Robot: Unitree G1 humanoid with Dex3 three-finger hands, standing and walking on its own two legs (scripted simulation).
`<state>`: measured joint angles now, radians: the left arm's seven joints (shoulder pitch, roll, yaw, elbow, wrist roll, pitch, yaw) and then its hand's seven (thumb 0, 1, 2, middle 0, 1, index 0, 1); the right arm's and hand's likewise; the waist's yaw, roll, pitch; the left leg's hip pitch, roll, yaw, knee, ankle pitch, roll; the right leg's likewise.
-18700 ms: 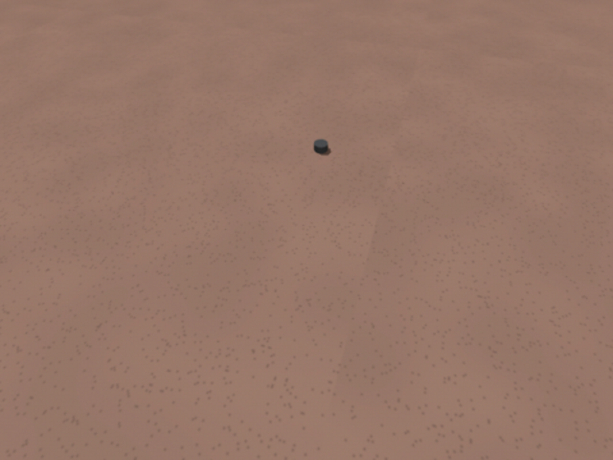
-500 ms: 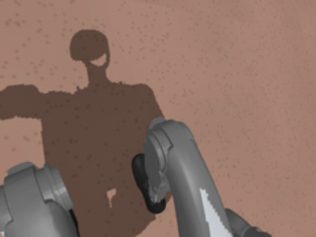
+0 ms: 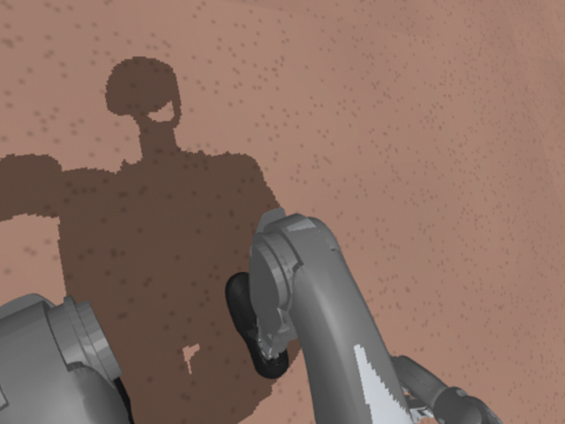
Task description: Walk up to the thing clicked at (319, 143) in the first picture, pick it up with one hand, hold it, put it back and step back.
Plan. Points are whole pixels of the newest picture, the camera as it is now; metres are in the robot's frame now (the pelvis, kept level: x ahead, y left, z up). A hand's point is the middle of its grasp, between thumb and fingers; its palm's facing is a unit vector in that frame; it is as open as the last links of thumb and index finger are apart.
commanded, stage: close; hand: left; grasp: from above
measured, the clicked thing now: out of the picture +0.44 +0.33 -0.28
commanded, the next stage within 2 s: settle in 1.28 s
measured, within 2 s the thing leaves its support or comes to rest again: leaves its support in 1.70 s
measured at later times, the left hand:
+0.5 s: hand out of the picture +0.43 +0.33 -0.25, palm faces -0.44 -0.17 -0.88, open 11.4 cm
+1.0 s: hand out of the picture +0.43 +0.33 -0.25, palm faces -0.43 -0.17 -0.89, open 9.7 cm
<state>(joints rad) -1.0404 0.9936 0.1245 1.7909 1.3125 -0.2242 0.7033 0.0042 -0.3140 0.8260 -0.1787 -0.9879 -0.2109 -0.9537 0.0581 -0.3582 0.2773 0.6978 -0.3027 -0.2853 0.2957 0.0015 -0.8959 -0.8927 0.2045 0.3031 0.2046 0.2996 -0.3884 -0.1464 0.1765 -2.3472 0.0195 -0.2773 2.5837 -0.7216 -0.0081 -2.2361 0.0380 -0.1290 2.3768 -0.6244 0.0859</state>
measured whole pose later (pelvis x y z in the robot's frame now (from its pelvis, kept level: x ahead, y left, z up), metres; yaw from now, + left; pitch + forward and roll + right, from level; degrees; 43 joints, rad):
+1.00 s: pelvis +0.00 +0.00 +0.01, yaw +0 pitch +26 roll -15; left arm -1.04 1.03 0.11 1.79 1.28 -0.25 0.67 0.00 0.11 0.48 -0.53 -0.74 -0.60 -0.69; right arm 0.06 -0.37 0.30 0.69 -0.30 -0.29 0.30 0.00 -0.90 -0.89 0.20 0.30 0.20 0.30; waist -0.39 -0.15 0.20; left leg -2.33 0.01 -0.29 2.58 -0.73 -0.01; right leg -2.21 0.03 -0.14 2.36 -0.63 0.09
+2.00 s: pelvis +0.01 +0.00 +0.02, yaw +2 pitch +31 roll -13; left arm -0.93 0.86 0.10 1.49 1.21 -0.15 0.47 0.00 0.09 0.38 -0.68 -0.56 -0.75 -0.52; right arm 0.14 -0.34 0.16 0.71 -0.21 -0.20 0.30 0.00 -0.91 -0.90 0.20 0.30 0.20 0.30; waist -0.30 -0.03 0.03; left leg -2.35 0.01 -0.23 2.51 -0.72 -0.01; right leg -2.25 0.01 -0.11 2.34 -0.65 0.07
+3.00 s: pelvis +0.00 -0.01 +0.11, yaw +9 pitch +34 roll -7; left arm -0.69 0.65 0.02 0.96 1.09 -0.14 0.12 -0.01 0.06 0.46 -0.68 -0.56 -0.74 -0.54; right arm 0.18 -0.29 -0.02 0.66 -0.04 0.01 0.12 0.00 -0.92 -0.90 0.21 0.30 0.21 0.30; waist -0.14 0.05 -0.16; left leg -2.11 0.01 -0.11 2.16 -0.66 0.00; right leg -2.04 -0.03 -0.03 2.08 -0.63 0.06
